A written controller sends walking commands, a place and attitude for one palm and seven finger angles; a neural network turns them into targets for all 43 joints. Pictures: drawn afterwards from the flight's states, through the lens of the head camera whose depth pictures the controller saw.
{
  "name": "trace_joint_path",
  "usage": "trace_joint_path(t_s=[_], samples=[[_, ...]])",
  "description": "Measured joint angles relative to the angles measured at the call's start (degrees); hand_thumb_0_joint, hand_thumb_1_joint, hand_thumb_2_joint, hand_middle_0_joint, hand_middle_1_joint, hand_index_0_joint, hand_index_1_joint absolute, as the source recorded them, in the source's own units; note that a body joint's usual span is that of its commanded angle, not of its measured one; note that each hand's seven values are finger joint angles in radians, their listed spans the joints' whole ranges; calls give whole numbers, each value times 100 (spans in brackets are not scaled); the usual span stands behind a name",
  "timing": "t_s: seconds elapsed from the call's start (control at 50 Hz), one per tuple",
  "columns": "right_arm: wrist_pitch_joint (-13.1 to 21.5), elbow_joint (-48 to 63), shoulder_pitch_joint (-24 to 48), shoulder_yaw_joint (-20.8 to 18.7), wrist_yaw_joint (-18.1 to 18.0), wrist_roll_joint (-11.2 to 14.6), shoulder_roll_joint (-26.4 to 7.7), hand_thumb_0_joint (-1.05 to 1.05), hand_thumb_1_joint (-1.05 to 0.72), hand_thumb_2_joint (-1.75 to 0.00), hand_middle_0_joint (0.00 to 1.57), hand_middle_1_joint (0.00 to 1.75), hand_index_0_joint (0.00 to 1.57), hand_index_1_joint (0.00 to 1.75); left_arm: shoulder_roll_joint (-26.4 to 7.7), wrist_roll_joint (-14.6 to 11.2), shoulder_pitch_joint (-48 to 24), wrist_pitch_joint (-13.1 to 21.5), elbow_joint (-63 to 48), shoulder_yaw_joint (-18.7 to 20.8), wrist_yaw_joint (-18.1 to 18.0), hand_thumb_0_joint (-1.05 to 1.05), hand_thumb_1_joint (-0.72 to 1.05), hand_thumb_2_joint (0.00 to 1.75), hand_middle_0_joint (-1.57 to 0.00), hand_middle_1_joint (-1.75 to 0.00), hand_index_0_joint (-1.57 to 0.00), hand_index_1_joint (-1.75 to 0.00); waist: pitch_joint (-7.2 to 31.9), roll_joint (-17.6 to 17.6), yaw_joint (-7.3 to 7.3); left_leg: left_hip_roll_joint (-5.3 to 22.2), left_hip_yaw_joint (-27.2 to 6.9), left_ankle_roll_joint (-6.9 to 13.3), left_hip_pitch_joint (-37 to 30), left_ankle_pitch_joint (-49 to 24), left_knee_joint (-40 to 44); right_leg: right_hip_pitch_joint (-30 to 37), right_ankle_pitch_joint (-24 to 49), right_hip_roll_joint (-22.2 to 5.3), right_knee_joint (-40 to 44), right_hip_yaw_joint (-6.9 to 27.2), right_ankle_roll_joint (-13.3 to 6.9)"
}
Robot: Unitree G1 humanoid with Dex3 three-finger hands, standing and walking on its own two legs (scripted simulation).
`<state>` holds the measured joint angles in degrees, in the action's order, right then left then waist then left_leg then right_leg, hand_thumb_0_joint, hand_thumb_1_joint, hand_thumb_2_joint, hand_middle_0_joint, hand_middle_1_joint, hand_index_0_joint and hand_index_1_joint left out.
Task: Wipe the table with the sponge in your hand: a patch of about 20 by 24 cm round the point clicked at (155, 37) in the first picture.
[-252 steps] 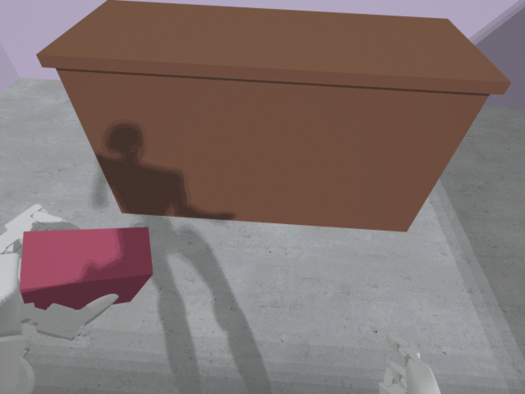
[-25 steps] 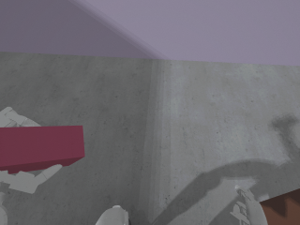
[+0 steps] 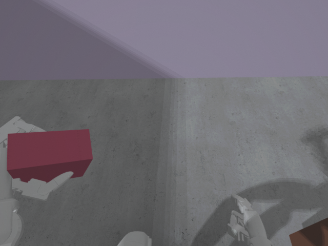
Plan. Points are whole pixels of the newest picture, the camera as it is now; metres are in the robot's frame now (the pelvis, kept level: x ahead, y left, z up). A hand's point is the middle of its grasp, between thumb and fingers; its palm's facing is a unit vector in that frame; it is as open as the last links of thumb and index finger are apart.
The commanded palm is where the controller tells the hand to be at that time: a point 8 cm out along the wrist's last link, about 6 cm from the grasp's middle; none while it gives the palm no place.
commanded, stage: turn to face it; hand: left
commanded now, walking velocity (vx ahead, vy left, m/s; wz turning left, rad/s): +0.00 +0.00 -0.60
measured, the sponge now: (63, 158) +0.23 +0.21 +0.16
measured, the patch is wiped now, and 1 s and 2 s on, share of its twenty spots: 0.00 0.00 0.00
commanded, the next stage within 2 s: none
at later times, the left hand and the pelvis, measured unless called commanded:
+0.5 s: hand (80, 160) +0.22 +0.17 +0.18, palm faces +0.16 -0.89 -0.44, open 9.8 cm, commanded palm +0.18 +0.21 +0.19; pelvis -0.05 +0.00 +0.01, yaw -18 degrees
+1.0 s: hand (135, 196) +0.17 +0.06 +0.18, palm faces -0.12 -0.88 -0.45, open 9.8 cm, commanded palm +0.15 +0.12 +0.19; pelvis -0.14 -0.02 +0.00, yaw -34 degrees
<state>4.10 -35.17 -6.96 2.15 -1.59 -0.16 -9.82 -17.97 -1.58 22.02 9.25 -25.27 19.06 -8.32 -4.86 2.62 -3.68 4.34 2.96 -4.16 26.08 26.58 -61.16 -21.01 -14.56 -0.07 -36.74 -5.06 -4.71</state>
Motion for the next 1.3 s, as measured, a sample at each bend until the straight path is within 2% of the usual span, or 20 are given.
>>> trace_joint_path(t_s=[0.06,0.14,0.24,0.3,0.34,0.4,0.44,0.5,0.58,0.62,0.68,0.74,0.86,0.98,1.02,1.1,1.16,1.24,1.28,1.3], samples=[[-133,62,33,-87,-25,-14,-156,1,-90,-90,20,30,20,30,-38,-32,227,7,-109,-38,15,0,-47,99,-78,-133,-78,-133,21,-147,205,-181,-53,-44,75,-165,-309,12,274,86,349,188,-31],[-256,220,-103,-273,-35,-17,-375,1,-90,-90,20,30,20,30,-346,-72,586,141,-500,34,41,0,-47,99,-78,-133,-78,-133,141,-351,361,-264,-33,-33,-212,-174,546,-61,587,233,716,407,-78],[-441,356,-300,-459,-12,37,-627,1,-90,-90,20,30,20,30,-612,-76,746,262,-768,266,8,0,-47,99,-78,-133,-78,-133,304,-509,345,-345,-29,67,-786,-51,2038,-251,890,438,936,682,-73],[-521,430,-393,-487,-6,71,-685,1,-90,-90,20,30,20,30,-614,-64,666,245,-775,321,2,0,-47,99,-78,-133,-78,-133,350,-529,335,-298,78,193,-1259,-519,3134,-391,988,574,877,782,-17],[-551,447,-414,-470,-29,69,-580,1,-90,-90,20,30,20,30,-592,-36,563,238,-669,349,31,0,-47,99,-78,-133,-78,-133,273,-662,265,-301,261,276,-1330,-982,3194,-543,416,582,414,896,183],[-473,490,-543,-424,-49,51,-363,1,-90,-90,20,30,20,30,-461,85,483,141,-481,306,53,0,-47,99,-78,-133,-78,-133,250,-521,224,-87,394,277,-1390,-871,3055,-899,-642,466,-1339,563,532],[-390,475,-623,-356,7,74,-227,1,-90,-90,20,30,20,30,-333,118,467,102,-430,215,45,0,-47,99,-78,-134,-78,-133,226,-346,161,122,481,219,-1458,-830,3032,-857,-842,276,-1781,320,656],[-266,450,-681,-190,105,80,-41,1,-90,-90,20,30,20,30,-225,132,449,69,-424,83,36,0,-47,99,-78,-134,-78,-133,142,-111,89,447,661,104,-1508,-812,2974,-472,-859,13,-1312,65,769],[-131,488,-679,2,210,59,178,1,-90,-90,20,30,20,30,-450,126,255,76,-391,100,72,0,-47,99,-78,-134,-78,-133,-70,37,113,843,821,-128,-1329,-672,2536,283,-407,-104,18,-130,781],[-122,474,-564,19,249,81,144,1,-90,-90,20,30,20,30,-504,147,79,107,-374,113,87,0,-47,99,-78,-134,-78,-133,-281,229,225,1059,624,-131,-1005,-473,1879,331,-48,77,164,-238,441],[-315,319,-250,-30,240,93,25,1,-90,-90,20,30,20,30,-534,19,174,138,-531,190,100,0,-47,99,-78,-134,-78,-133,-482,102,370,540,25,-112,-283,241,248,45,-69,121,-30,-52,112],[-536,303,-70,-137,207,62,-130,1,-90,-90,20,30,20,30,-576,-70,683,160,-827,336,90,0,-47,99,-78,-134,-78,-133,-503,-71,491,158,-99,-135,99,156,-393,-60,164,190,161,223,57],[-687,322,-161,-379,74,32,-435,1,-90,-90,20,30,20,30,-736,-112,1080,200,-1060,468,39,0,-47,99,-78,-134,-78,-133,-160,-359,430,-138,37,-75,-162,-15,979,-208,603,324,565,612,2],[-714,429,-311,-435,14,48,-593,1,-90,-90,20,30,20,30,-543,-71,757,105,-824,360,-10,0,-47,99,-78,-134,-78,-133,196,-539,281,-270,166,184,-1078,-593,2953,-456,851,496,591,864,62],[-680,492,-319,-411,-24,27,-519,1,-91,-90,20,30,20,30,-452,-9,561,91,-675,312,18,0,-47,99,-78,-134,-78,-133,140,-619,178,-211,332,258,-1156,-1153,3038,-647,71,529,-65,887,277],[-502,584,-410,-363,11,76,-259,1,-90,-90,20,30,20,30,-263,141,354,38,-401,172,32,0,-47,99,-78,-134,-78,-133,119,-393,109,120,458,180,-1221,-1031,2953,-987,-855,286,-2264,392,648],[-337,586,-455,-228,112,101,-93,1,-90,-90,20,30,20,30,-168,123,359,53,-387,52,7,0,-47,99,-78,-134,-78,-133,82,-126,43,480,580,39,-1211,-1044,2921,-596,-1066,17,-1824,109,773],[-147,660,-515,-40,222,90,104,1,-90,-90,20,30,20,30,-395,108,274,73,-453,84,23,0,-47,99,-78,-134,-78,-134,-98,38,41,906,720,-207,-989,-931,2500,285,-600,-142,-131,-58,787],[-127,601,-424,-23,251,95,61,1,-90,-90,20,30,20,30,-444,139,94,132,-419,94,42,0,-47,99,-78,-134,-78,-134,-324,230,135,1073,497,-180,-692,-503,1849,273,-142,24,-47,-189,418],[-180,514,-346,-32,245,106,21,1,-90,-90,20,30,20,30,-447,110,53,143,-405,87,53,0,-47,99,-78,-134,-78,-134,-403,240,198,922,261,-145,-464,-127,1311,179,-215,55,-160,-171,268]])
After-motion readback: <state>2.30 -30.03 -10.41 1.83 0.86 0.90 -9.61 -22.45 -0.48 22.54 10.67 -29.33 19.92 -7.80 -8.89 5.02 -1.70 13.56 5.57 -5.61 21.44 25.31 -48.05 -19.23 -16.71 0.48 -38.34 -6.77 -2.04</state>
